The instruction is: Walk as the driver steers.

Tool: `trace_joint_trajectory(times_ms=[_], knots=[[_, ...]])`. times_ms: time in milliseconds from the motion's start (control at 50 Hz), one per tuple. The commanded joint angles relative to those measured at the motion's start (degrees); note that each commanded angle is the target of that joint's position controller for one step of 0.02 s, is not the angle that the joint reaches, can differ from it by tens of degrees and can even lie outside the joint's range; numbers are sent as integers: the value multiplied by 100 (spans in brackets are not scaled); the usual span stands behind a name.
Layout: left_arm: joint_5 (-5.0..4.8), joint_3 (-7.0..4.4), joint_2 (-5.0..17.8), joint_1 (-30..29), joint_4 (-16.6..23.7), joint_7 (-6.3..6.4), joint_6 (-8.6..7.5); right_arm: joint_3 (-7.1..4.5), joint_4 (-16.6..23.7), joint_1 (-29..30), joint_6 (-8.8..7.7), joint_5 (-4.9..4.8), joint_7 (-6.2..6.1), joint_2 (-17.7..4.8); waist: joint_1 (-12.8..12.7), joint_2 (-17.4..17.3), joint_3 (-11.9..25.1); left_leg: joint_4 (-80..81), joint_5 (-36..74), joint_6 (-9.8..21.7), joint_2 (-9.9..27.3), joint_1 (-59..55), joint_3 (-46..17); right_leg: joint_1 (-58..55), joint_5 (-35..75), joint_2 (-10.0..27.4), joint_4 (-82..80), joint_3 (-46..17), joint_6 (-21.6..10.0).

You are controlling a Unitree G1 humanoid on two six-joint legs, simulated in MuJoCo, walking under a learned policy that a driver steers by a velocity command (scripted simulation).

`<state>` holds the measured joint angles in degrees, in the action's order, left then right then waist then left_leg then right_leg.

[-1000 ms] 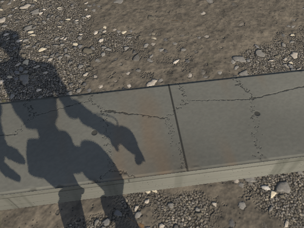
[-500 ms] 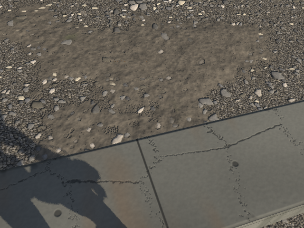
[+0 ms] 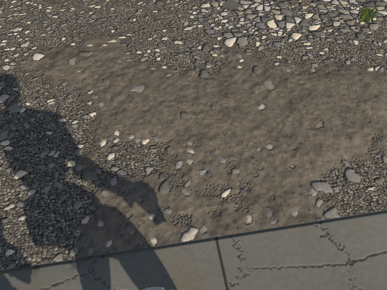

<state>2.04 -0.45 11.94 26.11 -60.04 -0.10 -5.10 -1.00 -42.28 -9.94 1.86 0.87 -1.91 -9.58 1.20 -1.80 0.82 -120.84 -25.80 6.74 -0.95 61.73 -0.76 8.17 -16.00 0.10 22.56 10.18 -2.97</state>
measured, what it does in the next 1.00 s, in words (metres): climbs, turning left: left foot 0.15 m higher, then right foot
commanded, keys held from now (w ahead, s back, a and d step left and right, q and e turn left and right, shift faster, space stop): w+q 0.52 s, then w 0.16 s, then w+e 0.12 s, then e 0.20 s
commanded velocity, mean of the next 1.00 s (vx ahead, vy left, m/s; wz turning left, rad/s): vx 0.47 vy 0.00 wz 0.31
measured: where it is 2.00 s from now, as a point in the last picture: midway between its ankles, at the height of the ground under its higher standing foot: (159, 214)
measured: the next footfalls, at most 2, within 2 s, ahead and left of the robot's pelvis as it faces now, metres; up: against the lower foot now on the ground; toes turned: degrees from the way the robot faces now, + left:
left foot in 0.22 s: +0.27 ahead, +0.10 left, +0.15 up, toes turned +11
right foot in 0.72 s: +0.67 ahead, +0.06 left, +0.15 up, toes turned +22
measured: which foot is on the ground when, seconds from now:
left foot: up 0.00-0.20, down 0.22-0.74, up 0.76-1.00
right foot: down 0.00-0.24, up 0.26-0.70, down 0.72-1.00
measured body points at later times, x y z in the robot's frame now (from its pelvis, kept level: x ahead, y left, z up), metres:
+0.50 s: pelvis +0.29 +0.07 +0.12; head +0.30 +0.08 +0.57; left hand +0.41 +0.34 +0.03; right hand +0.32 -0.17 -0.02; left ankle +0.23 +0.09 -0.59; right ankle +0.45 -0.09 -0.42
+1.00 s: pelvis +0.60 +0.12 +0.15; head +0.64 +0.13 +0.60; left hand +0.53 +0.37 +0.02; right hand +0.88 -0.04 +0.08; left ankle +0.68 +0.31 -0.52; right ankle +0.63 +0.04 -0.59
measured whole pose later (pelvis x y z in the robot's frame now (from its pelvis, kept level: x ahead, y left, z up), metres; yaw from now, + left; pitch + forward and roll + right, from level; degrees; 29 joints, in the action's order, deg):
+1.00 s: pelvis +0.60 +0.12 +0.15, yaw +17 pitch +4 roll -1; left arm -0.4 -1.5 13.5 21.6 -49.9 -0.1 -4.2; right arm -1.2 -37.2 -4.4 -6.7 0.8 -0.9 -15.0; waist -3.1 -1.2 -0.7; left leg -53.1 -7.8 -1.7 2.4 42.9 -5.2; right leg 13.3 -7.8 -6.0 17.7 -2.9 -4.3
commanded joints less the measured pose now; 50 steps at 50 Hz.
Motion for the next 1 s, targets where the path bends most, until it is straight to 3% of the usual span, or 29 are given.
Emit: trace_joint_trajectory(times_ms=[20, 60, 100, 140, 160, 200, 220, 240, 260, 280, 300, 320, 360, 380, 400, 440, 480, 540, 600, 660, 700, 720, 740, 760, 780, 800, 820, 880, 1000], knots=[[-34, 74, 294, -5, -27, -47, -137, 311, 1327, 1341, -54, 14, -23, 359, 298, 249, -1018, 328, 127, 32, 174, 1488, -17, 875, -1326, 1464, -1741, -890, -239], [-102, 107, 390, 130, -121, 164, -104, 415, 1722, 1828, -14, 20, 80, 502, 295, 410, -862, 1204, 325, -16, 261, 1142, 189, 872, -608, 1374, -2063, -652, -326], [-247, 59, 626, 269, -89, 297, -61, 451, 1757, 1689, 44, 49, 202, 272, 201, 578, -520, 2876, 118, -68, 450, -108, 902, 542, 1110, 1212, -2702, -151, -662], [-381, 77, 720, 360, 149, 311, -33, 416, 1488, 1368, 48, 49, 230, 199, 188, 258, 114, 4025, -52, 149, 71, -1725, 1700, -97, 6235, 1238, -1992, 415, -676], [-362, -23, 1064, 442, 243, 351, 20, 378, 1368, 1102, 61, 24, 235, 133, 302, 596, 623, 4470, -334, 199, -231, -2141, 1853, -753, 8614, 1451, -1220, 426, -670], [-214, -253, 1527, 209, 565, 312, 198, 220, 1045, -95, 16, 57, 327, -230, 681, 1464, 1708, 5378, -1026, 516, -685, -2960, 1417, -1933, 10273, 1822, 1044, 354, -636], [-239, -325, 1591, 26, 809, 196, 174, 78, 944, -701, -74, 70, 380, -557, 961, 1580, 2151, 6331, -715, 768, -662, -4211, 475, -1418, 9321, 1788, 2497, 358, -488], [-187, -271, 1162, -231, 1407, -10, 44, -191, 713, -847, -80, -39, 270, -1246, 876, 321, 2062, 7999, -2254, 1265, 330, -5497, -2607, 1195, 5753, 953, 4663, 192, -134], [686, -453, 1202, 249, 819, -742, 171, -151, 216, -2686, -111, 304, 438, -1624, 1219, -659, 1850, 9721, 201, 1269, 915, -6321, -5623, 3668, 1516, -439, 8091, -2243, -335], [306, -452, 753, -55, 1268, -791, -1, -406, -248, -2913, -231, 343, 501, -1986, 1034, -322, 453, 9723, -324, 106, 1309, -5871, -5235, 5341, 1912, -670, 9034, -3594, -443], [154, -320, 603, -433, 1427, -660, -156, -396, -575, -2206, -408, 273, 662, -1713, 606, 310, -246, 9406, 52, 112, 1195, -4960, -4240, 5665, 1989, -601, 9552, -3257, -447], [294, -132, 323, -694, 1819, -488, -241, -280, -773, -1384, -647, 160, 764, -1284, 52, 378, -257, 9291, 134, 317, 993, -4587, -3454, 5838, 1496, -492, 9636, -2899, -493], [187, 74, 184, -892, 2053, -279, 12, 78, -1010, -287, -802, 476, 864, -329, -854, 690, -166, 9326, 14, 297, 681, -3156, -2477, 5676, 1849, -19, 9419, -2604, -637], [7, 25, 393, -807, 2076, -205, 112, 80, -765, 395, -888, 429, 905, -346, -1117, 591, -161, 9644, 87, 194, 522, -2341, -1910, 5023, 1778, 243, 8682, -2194, -509], [-9, 18, 482, -815, 2136, -135, 93, 73, -695, 468, -1033, 328, 890, -461, -1186, 151, -130, 9853, 319, 31, 223, -2025, -1563, 4676, 1690, 318, 8418, -1874, -387], [11, 45, 481, -1382, 2353, -132, -37, 52, -992, -464, -1176, 356, 758, -623, -770, 41, 111, 9780, 994, -315, -326, -2095, -879, 4134, 1598, 290, 7445, -1363, -164], [-7, 1, 613, -1907, 2433, -154, -119, 0, -1013, -1310, -1235, 418, 574, -926, -219, -305, 212, 9768, 2344, -103, -234, -3036, -1054, 4088, 1274, 216, 6276, -1184, 346], [13, 88, 431, -2950, 2703, -184, 114, -59, -1067, -2131, -1215, 216, 644, -869, 263, -281, 182, 10047, 2905, 149, 61, -4924, -1441, 4339, 1525, 213, 4013, -1142, 658], [176, 114, 266, -3581, 2888, -313, 279, -135, -1059, -2308, -1109, -12, 804, -1016, 300, -427, -359, 10168, 3787, 521, 727, -5664, -1856, 3922, 1674, 168, 1808, -1042, 650], [22, 56, 476, -4125, 2912, -346, 197, -294, -1136, -2541, -995, 93, 761, -1369, 354, -308, -373, 10097, 5193, 229, 944, -6215, -1860, 3218, 1932, -137, 701, -748, 347], [-100, -80, 805, -3463, 2647, -239, 98, -366, -1056, -2193, -973, 153, 690, -1569, -64, -218, 63, 9529, 7073, -149, 919, -6342, -1585, 2051, 2074, -323, 503, -641, 43], [-203, -158, 978, -2149, 2229, -155, 13, -345, -924, -1889, -971, 272, 695, -1558, -506, -221, 744, 8782, 7705, -476, 741, -5802, -1319, 328, 2461, -224, 997, -752, -235], [-105, -208, 1136, -630, 1734, -149, -71, -158, -841, -2313, -1030, 415, 614, -937, -650, 544, 2063, 7333, 6370, -783, 384, -4325, -1322, -2599, 3533, 500, 1903, -1432, -1112], [-104, -322, 1157, 550, 1488, -180, -76, 58, -823, -2835, -1093, 465, 587, -480, -1018, 1868, 3143, 4773, 1674, -1380, -727, -2009, -950, -5148, 3227, 1835, 1430, -3804, -2608], [138, -283, 960, 1364, 1061, -125, -13, -117, -534, -1666, -990, 212, 696, -929, -1473, 1141, 2352, 3782, -377, -1203, -882, -1096, -918, -4548, 1914, 1868, 158, -4771, -2065], [87, -361, 1158, 500, 1091, -107, -85, -164, -232, -999, -950, 67, 641, -918, -1042, 688, 838, 3373, 72, -841, -411, -621, -925, -3018, 917, 1812, -234, -4347, -1566], [-333, -335, 1023, -1131, 1643, 66, -44, -113, 114, -380, -1029, -331, 381, -1086, -603, 368, 422, 3531, 514, -649, 20, -1265, -660, -1428, 1817, 1815, -573, -4016, -1535], [-205, -111, 477, -1587, 1687, 5, -125, -109, 293, -671, -989, -124, 213, -928, 164, 213, 227, 4060, 740, -627, 367, -1988, -440, 120, 3604, 1162, -957, -2892, -1395], [-336, -415, 1297, -1040, 1636, 74, -9, -28, 750, 231, -793, 11, 20, -653, -30, 491, 520, 7936, 2727, -987, -123, -3767, -76, 1550, 4145, 274, -715, -1841, -909]])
